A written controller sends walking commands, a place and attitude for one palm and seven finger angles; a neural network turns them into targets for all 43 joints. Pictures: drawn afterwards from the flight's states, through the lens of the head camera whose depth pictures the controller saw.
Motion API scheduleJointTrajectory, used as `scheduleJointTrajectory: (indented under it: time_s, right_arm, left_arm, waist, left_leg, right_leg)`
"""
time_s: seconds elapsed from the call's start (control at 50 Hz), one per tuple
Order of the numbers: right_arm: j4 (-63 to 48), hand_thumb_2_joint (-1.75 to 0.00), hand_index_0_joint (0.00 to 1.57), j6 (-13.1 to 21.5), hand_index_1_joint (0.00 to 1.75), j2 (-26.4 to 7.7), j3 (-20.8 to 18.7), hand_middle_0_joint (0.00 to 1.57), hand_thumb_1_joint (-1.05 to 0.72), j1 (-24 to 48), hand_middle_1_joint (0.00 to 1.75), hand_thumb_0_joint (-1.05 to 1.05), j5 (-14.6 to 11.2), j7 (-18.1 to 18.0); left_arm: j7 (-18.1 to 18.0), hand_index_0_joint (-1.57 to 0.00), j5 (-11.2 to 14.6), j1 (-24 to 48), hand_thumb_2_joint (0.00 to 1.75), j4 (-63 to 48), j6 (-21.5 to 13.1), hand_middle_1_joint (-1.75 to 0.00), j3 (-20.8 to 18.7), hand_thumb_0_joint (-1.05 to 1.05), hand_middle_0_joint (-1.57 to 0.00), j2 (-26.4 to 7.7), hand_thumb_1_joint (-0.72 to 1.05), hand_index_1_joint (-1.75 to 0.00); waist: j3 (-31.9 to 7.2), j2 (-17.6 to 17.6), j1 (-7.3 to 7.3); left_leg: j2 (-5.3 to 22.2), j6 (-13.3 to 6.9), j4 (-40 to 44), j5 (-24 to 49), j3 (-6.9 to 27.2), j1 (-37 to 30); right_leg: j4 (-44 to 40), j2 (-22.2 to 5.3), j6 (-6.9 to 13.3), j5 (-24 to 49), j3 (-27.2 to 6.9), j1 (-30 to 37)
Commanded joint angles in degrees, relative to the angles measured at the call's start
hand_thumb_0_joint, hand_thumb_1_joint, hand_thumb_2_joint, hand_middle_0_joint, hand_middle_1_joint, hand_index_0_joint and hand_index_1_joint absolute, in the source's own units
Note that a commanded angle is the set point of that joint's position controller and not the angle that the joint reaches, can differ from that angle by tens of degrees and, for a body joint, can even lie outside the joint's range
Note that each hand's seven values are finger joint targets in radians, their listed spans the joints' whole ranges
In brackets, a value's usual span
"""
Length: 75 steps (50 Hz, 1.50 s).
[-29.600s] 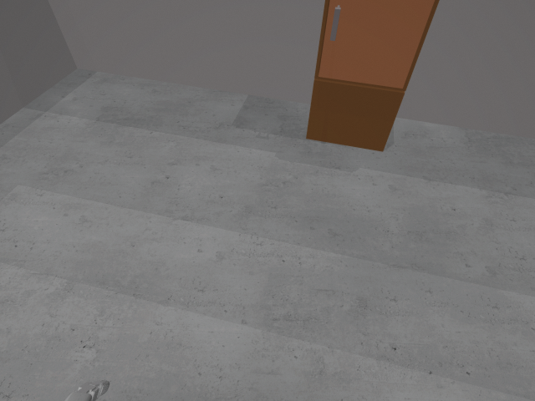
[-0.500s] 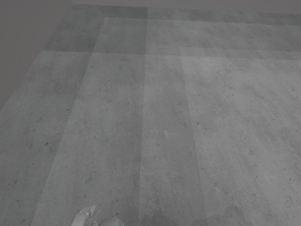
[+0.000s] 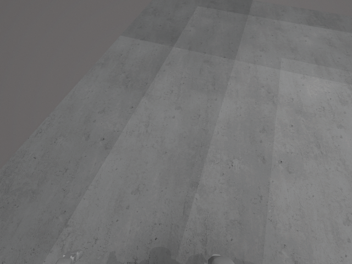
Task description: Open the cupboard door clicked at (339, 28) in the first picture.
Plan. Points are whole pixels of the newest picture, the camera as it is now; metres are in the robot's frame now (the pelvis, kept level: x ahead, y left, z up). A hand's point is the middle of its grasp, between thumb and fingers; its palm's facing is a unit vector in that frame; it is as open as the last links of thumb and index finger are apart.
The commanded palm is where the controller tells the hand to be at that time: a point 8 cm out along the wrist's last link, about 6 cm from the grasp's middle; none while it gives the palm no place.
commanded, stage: turn to face it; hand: left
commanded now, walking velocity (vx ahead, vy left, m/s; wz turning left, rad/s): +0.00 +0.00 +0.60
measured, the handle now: out of the picture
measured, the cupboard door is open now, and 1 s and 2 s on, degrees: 38 38 38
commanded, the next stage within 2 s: none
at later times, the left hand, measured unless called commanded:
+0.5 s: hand out of the picture -0.03 +0.14 -0.16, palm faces +0.36 -0.89 -0.27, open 7.3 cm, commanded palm none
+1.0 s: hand out of the picture +0.01 +0.16 -0.15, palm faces +0.55 -0.78 -0.30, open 7.4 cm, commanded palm none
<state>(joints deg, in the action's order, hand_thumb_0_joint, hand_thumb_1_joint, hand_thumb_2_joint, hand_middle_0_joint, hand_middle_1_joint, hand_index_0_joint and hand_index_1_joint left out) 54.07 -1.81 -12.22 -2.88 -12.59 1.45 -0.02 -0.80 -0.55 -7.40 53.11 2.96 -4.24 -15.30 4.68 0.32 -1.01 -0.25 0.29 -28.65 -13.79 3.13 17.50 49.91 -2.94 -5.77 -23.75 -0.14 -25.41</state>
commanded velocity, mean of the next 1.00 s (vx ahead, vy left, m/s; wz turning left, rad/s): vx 0.00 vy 0.00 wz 0.60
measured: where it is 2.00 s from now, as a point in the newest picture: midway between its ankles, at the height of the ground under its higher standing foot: outside the picture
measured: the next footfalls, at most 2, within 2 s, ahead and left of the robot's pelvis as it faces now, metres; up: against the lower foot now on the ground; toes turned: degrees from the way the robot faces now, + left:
right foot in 0.08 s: +0.04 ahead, -0.13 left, +0.00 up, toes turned +1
left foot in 0.58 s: -0.03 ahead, +0.07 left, +0.00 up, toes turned +29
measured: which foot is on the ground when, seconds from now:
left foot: down 0.00-0.08, up 0.10-0.56, down 0.58-0.98, up 1.00-1.00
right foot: up 0.00-0.06, down 0.08-0.58, up 0.60-0.96, down 0.98-1.00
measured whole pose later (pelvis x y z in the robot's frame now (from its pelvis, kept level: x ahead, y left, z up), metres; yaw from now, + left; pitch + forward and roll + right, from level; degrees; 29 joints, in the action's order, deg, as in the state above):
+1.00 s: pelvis +0.02 -0.09 -0.01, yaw +36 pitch +2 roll +1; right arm 53.9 -3.3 -13.7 -4.1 -11.8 0.8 0.3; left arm -0.6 -0.7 -5.5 49.1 0.8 -3.2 -13.2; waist 5.8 1.8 -2.0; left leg -1.3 2.3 -36.1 -19.2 6.5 20.2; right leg 34.5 -1.8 -2.3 -18.4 1.8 -17.5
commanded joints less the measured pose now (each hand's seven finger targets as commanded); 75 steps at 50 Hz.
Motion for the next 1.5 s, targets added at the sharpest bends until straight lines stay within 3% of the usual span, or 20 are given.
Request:
scheduleJointTrajectory:
  time_s: [0.0,0.02,0.06,0.08,0.16,0.38,0.52,0.54,0.56,0.6,0.68,0.92,0.98,1.08,1.28,1.36,1.38,1.4,1.44,1.48]
  right_arm:
    - [-4.69,-0.90,0.20,0.33,0.30,-13.12,-3.82,0.20,-0.90,2.95,0.30,0.00,-0.22,-0.79]
    - [-5.42,-0.90,0.20,0.25,0.30,-11.99,-3.74,0.20,-0.90,4.46,0.30,0.00,-0.70,-0.70]
    - [-7.62,-0.90,0.20,0.33,0.30,-6.32,-3.08,0.20,-0.90,4.50,0.30,0.00,-1.23,-0.17]
    - [-7.24,-0.90,0.20,-0.25,0.30,-8.90,-3.60,0.20,-0.90,3.99,0.30,0.00,-0.84,0.08]
    - [-3.55,-0.90,0.20,-1.94,0.30,-6.62,-3.17,0.20,-0.90,3.32,0.30,0.00,-0.44,1.34]
    - [-5.78,-0.90,0.20,-1.47,0.30,-4.69,-1.65,0.20,-0.90,11.30,0.30,0.00,-0.87,1.41]
    - [-5.53,-0.90,0.20,-0.60,0.30,-6.33,-1.91,0.20,-0.90,5.77,0.30,0.00,-0.72,1.45]
    - [-4.57,-0.90,0.20,-0.18,0.30,-9.29,-2.69,0.20,-0.90,1.18,0.30,0.00,-0.51,1.31]
    - [-4.23,-0.90,0.20,0.12,0.30,-16.02,-4.49,0.20,-0.90,-2.36,0.30,0.00,0.14,0.87]
    - [-3.58,-0.90,0.20,-0.25,0.30,-17.17,-4.04,0.20,-0.90,-3.78,0.30,0.00,0.03,-0.13]
    - [-6.00,-0.90,0.20,0.84,0.30,-12.70,-2.69,0.20,-0.90,4.61,0.30,0.00,-0.27,-1.10]
    - [-5.69,-0.90,0.20,0.38,0.30,-12.72,-3.86,0.20,-0.90,4.82,0.30,0.00,-0.44,-0.75]
    - [-7.84,-0.90,0.20,0.24,0.30,-8.09,-3.42,0.20,-0.90,5.20,0.30,0.00,-1.04,-0.12]
    - [-3.98,-0.90,0.20,-1.55,0.30,-6.02,-2.73,0.20,-0.90,3.98,0.30,0.00,-0.70,1.33]
    - [-5.99,-0.90,0.20,-1.09,0.30,-4.54,-1.54,0.20,-0.90,10.57,0.30,0.00,-0.92,1.80]
    - [-5.34,-0.90,0.20,-0.22,0.30,-6.62,-1.98,0.20,-0.90,4.69,0.30,0.00,-0.63,1.50]
    - [-4.26,-0.90,0.20,0.19,0.30,-9.87,-2.84,0.20,-0.90,-0.19,0.30,0.00,-0.38,1.47]
    - [-3.88,-0.90,0.20,0.52,0.30,-17.19,-4.74,0.20,-0.90,-4.32,0.30,0.00,0.17,0.98]
    - [-3.49,-0.90,0.20,-0.05,0.30,-17.94,-4.29,0.20,-0.90,-5.04,0.30,0.00,-0.13,0.05]
    - [-5.43,-0.90,0.20,0.55,0.30,-13.57,-3.18,0.20,-0.90,1.19,0.30,0.00,-0.02,-0.98]
  left_arm:
    - [-0.10,-0.20,0.40,-4.51,0.90,-3.98,-2.16,-0.30,-0.30,0.00,-0.20,-3.39,0.90,-0.30]
    - [-0.32,-0.20,0.25,-7.82,0.90,-3.23,-2.66,-0.30,-0.74,0.00,-0.20,-4.90,0.90,-0.30]
    - [-1.16,-0.20,-1.08,-9.57,0.90,-3.69,-3.29,-0.30,-2.24,0.00,-0.20,-14.00,0.90,-0.30]
    - [-1.38,-0.20,-0.62,-7.90,0.90,-4.42,-3.20,-0.30,-1.57,0.00,-0.20,-12.60,0.90,-0.30]
    - [-1.13,-0.20,-0.24,-1.12,0.90,-6.02,-3.79,-0.30,0.13,0.00,-0.20,-4.58,0.90,-0.30]
    - [-1.43,-0.20,-1.02,-10.67,0.90,-3.33,-4.14,-0.30,-1.20,0.00,-0.20,-6.12,0.90,-0.30]
    - [-0.55,-0.20,-0.74,-6.89,0.90,-3.66,-3.46,-0.30,-2.24,0.00,-0.20,-8.69,0.90,-0.30]
    - [-0.34,-0.20,-0.37,-5.89,0.90,-4.02,-3.26,-0.30,-2.11,0.00,-0.20,-7.85,0.90,-0.30]
    - [0.16,-0.20,0.13,-4.25,0.90,-6.32,-2.86,-0.30,-1.19,0.00,-0.20,-3.98,0.90,-0.30]
    - [-0.22,-0.20,-0.54,1.13,0.90,-9.46,-1.86,-0.30,-0.62,0.00,-0.20,-4.90,0.90,-0.30]
    - [0.37,-0.20,-0.74,-2.40,0.90,-5.35,-1.03,-0.30,-1.20,0.00,-0.20,-4.65,0.90,-0.30]
    - [-0.02,-0.20,0.22,-5.14,0.90,-6.07,-2.51,-0.30,-0.68,0.00,-0.20,-3.77,0.90,-0.30]
    - [-1.31,-0.20,-0.83,-9.68,0.90,-5.57,-3.38,-0.30,-2.30,0.00,-0.20,-13.77,0.90,-0.30]
    - [-1.32,-0.20,-0.38,-1.74,0.90,-6.95,-3.61,-0.30,-0.16,0.00,-0.20,-5.29,0.90,-0.30]
    - [-1.17,-0.20,-1.16,-8.34,0.90,-4.64,-3.67,-0.30,-1.61,0.00,-0.20,-7.76,0.90,-0.30]
    - [-0.68,-0.20,-0.63,-6.49,0.90,-4.79,-3.50,-0.30,-2.26,0.00,-0.20,-9.08,0.90,-0.30]
    - [-0.46,-0.20,-0.30,-5.70,0.90,-5.23,-3.30,-0.30,-1.95,0.00,-0.20,-7.85,0.90,-0.30]
    - [0.05,-0.20,0.31,-4.03,0.90,-7.72,-2.86,-0.30,-0.89,0.00,-0.20,-3.59,0.90,-0.30]
    - [-0.55,-0.20,-0.42,-0.30,0.90,-10.01,-1.63,-0.30,-0.66,0.00,-0.20,-4.63,0.90,-0.30]
    - [-0.27,-0.20,-0.73,-0.19,0.90,-7.33,-1.30,-0.30,-1.11,0.00,-0.20,-4.43,0.90,-0.30]
  waist:
    - [-8.73,10.30,1.95]
    - [-9.34,6.26,3.71]
    - [-9.23,-21.53,4.76]
    - [-8.30,-15.64,3.56]
    - [-3.11,-12.51,-0.88]
    - [-8.05,-10.50,3.84]
    - [-7.97,-8.70,-0.05]
    - [-10.45,-1.85,-2.86]
    - [-11.09,16.11,-4.97]
    - [-8.74,8.40,-4.49]
    - [-7.21,9.09,0.47]
    - [-9.98,9.18,2.70]
    - [-11.01,-17.91,5.24]
    - [-4.48,-12.45,-0.09]
    - [-5.41,-12.71,3.21]
    - [-8.56,-9.13,-0.60]
    - [-11.61,-1.52,-3.28]
    - [-12.47,17.42,-5.67]
    - [-11.18,8.28,-4.54]
    - [-8.78,11.27,-1.99]
  left_leg:
    - [11.05,-7.45,2.53,20.73,13.36,-1.48]
    - [8.29,-5.10,-0.82,13.33,12.21,3.80]
    - [-4.38,2.39,-27.50,-24.02,-1.66,18.23]
    - [-1.04,1.76,-36.86,-22.67,1.69,16.21]
    - [1.84,3.73,-44.38,-8.55,-1.31,16.13]
    - [2.35,4.05,-21.16,-12.83,-6.73,12.68]
    - [1.34,1.02,-1.63,-2.92,-9.82,-5.50]
    - [4.99,-1.10,4.12,5.91,-4.65,-14.74]
    - [21.01,-9.47,7.42,24.68,18.52,-22.13]
    - [25.69,-15.77,7.62,29.67,17.52,-16.27]
    - [14.54,-9.55,8.65,24.85,9.34,-10.11]
    - [8.82,-6.40,0.12,21.47,13.27,-1.53]
    - [-2.43,2.11,-32.79,-24.47,0.25,16.78]
    - [1.48,3.80,-41.52,-10.58,-2.03,16.93]
    - [1.39,2.96,-17.06,-11.88,-8.45,9.15]
    - [-0.09,0.98,-1.88,-1.85,-10.06,-4.50]
    - [3.92,-0.91,3.44,9.24,-4.47,-14.97]
    - [21.39,-10.02,5.96,32.04,20.12,-23.06]
    - [24.97,-15.58,6.39,31.37,18.06,-17.02]
    - [17.53,-11.40,7.95,24.88,14.77,-11.83]
  right_leg:
    - [-16.42,3.07,1.46,5.12,2.19,11.85]
    - [-25.08,1.48,1.81,11.54,1.41,19.60]
    - [-36.07,-25.64,11.93,21.03,-24.45,24.38]
    - [-34.60,-26.27,14.50,22.91,-20.32,18.47]
    - [-31.43,-13.64,10.28,29.13,-1.97,14.29]
    - [-26.33,-18.04,12.71,45.39,3.31,29.75]
    - [-18.46,-18.48,9.10,33.07,9.69,17.25]
    - [-9.16,-16.04,6.17,26.14,11.98,10.28]
    - [5.07,-6.43,1.20,-7.89,13.27,-6.74]
    - [14.96,-5.25,1.97,-12.11,1.90,-10.12]
    - [17.45,-3.52,0.67,0.66,-0.39,-7.82]
    - [-20.89,2.78,1.43,8.50,2.83,15.70]
    - [-32.52,-27.63,14.15,30.40,-21.11,24.95]
    - [-28.97,-14.28,10.97,38.09,-0.04,19.70]
    - [-24.90,-17.81,12.03,44.06,4.86,24.95]
    - [-15.43,-17.47,8.88,40.41,9.12,19.54]
    - [-4.86,-14.83,5.98,30.94,11.41,12.02]
    - [9.85,-4.91,1.08,-10.50,11.90,-6.53]
    - [17.73,-5.03,2.29,-13.30,1.20,-8.80]
    - [19.34,-4.54,1.32,-4.55,-0.49,-9.16]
